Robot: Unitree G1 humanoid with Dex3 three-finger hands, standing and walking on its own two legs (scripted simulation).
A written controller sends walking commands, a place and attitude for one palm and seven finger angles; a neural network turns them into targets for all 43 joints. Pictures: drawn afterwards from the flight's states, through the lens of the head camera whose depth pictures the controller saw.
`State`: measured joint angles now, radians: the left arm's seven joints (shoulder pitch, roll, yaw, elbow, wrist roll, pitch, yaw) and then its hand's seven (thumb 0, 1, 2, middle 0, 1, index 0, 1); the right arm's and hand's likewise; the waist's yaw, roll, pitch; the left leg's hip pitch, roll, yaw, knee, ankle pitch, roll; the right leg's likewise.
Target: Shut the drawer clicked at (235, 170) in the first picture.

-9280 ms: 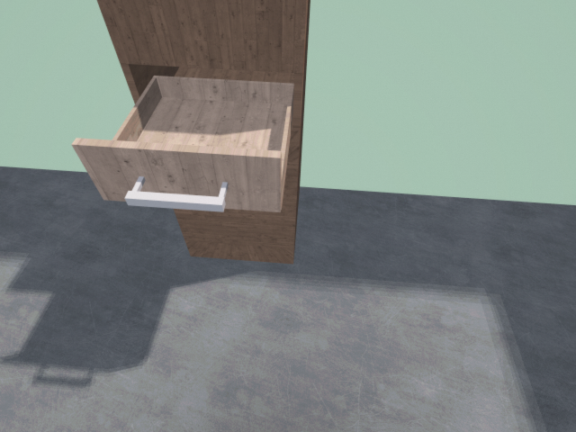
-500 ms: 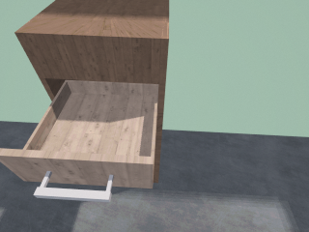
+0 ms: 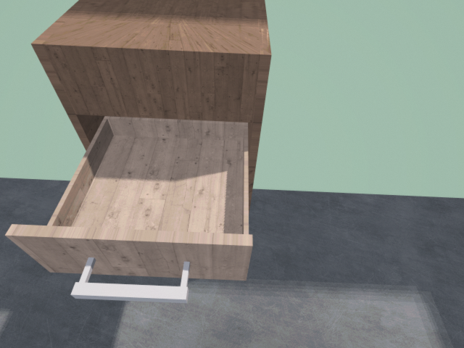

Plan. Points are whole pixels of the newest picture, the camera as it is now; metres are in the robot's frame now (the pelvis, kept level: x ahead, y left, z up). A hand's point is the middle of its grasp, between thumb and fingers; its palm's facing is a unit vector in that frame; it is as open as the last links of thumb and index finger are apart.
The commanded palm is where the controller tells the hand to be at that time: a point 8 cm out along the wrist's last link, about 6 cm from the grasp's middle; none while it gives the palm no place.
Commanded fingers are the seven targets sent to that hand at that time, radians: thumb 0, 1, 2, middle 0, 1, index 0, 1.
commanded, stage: come to a stop and stand still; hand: left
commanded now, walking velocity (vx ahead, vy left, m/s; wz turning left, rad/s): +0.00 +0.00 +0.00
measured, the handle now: (134, 279) +0.23 +0.19 -0.01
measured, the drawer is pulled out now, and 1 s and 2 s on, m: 0.30 0.30 0.30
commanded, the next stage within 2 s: look again from close up in 0.22 s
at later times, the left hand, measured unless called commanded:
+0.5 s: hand out of the picture -0.02 +0.17 -0.17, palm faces +0.00 -0.98 -0.20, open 7.4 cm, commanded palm none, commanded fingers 0.00 0.90 0.90 -0.20 -0.30 -0.20 -0.30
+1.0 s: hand out of the picture -0.02 +0.14 -0.17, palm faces +0.01 -0.98 -0.19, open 7.4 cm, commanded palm none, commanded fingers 0.00 0.90 0.90 -0.20 -0.30 -0.20 -0.30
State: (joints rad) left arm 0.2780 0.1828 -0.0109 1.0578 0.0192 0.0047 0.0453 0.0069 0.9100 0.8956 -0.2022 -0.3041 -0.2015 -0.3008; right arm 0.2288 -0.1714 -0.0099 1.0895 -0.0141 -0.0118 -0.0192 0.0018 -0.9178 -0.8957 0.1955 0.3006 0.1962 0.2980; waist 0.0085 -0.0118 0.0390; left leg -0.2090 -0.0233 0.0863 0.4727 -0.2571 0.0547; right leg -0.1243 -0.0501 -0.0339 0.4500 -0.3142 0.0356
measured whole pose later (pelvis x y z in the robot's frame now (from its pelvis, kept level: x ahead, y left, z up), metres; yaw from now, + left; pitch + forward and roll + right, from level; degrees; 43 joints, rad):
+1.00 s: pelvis -0.01 -0.03 +0.00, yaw +0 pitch +0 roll +0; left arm 0.30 0.15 -0.02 1.10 0.02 -0.01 0.05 0.01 0.91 0.90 -0.20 -0.30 -0.20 -0.30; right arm 0.26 -0.14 -0.01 1.15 -0.01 -0.02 -0.02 0.00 -0.91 -0.90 0.19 0.30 0.20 0.30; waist 0.01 -0.01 0.03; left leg -0.22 0.01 0.08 0.44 -0.22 0.02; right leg -0.14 -0.02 -0.04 0.44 -0.29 0.00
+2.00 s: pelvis +0.01 +0.01 -0.01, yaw +0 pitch +0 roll +0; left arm 0.30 0.15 -0.01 1.04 0.01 0.00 0.05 0.01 0.91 0.90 -0.20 -0.30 -0.20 -0.30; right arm 0.32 -0.16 0.01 1.08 -0.02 -0.03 -0.03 0.03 -0.94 -0.90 0.20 0.30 0.20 0.30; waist 0.00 0.00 0.00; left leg -0.22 -0.04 0.08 0.53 -0.31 0.07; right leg -0.15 -0.06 -0.03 0.51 -0.36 0.04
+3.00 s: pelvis -0.01 -0.02 +0.00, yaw -1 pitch -1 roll +1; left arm 0.32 0.15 -0.01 1.06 0.01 0.01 0.04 0.01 0.91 0.90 -0.20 -0.30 -0.20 -0.30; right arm 0.28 -0.13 0.00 1.14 0.00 -0.03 -0.03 0.01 -0.92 -0.90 0.20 0.30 0.20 0.30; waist 0.01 -0.03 0.03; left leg -0.18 -0.01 0.07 0.43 -0.24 0.03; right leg -0.13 -0.02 -0.03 0.45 -0.30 0.00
